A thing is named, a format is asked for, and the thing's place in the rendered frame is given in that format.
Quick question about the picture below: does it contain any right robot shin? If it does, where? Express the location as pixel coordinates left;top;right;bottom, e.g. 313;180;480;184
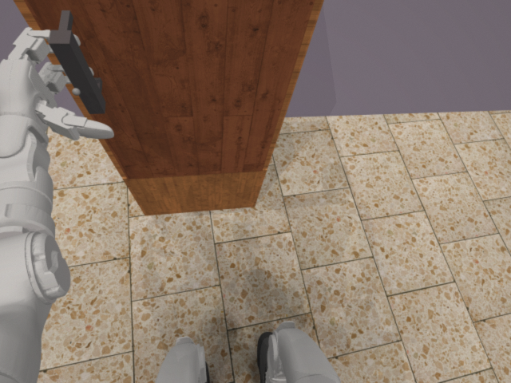
265;321;295;383

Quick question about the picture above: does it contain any handle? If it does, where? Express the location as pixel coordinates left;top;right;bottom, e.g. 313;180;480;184
49;10;105;114

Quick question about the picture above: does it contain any cupboard door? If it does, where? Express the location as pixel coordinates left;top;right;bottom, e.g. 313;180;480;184
24;0;315;180

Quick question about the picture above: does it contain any left robot upper arm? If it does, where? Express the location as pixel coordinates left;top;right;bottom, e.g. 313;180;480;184
0;231;70;383

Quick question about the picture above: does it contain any robot left thigh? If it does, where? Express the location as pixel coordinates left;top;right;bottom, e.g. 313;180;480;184
155;343;207;383

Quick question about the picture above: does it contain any robot left forearm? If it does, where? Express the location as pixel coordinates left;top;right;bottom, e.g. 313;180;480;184
0;115;55;239

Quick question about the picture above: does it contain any left robot hand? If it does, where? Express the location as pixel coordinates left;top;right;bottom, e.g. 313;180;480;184
0;27;114;140

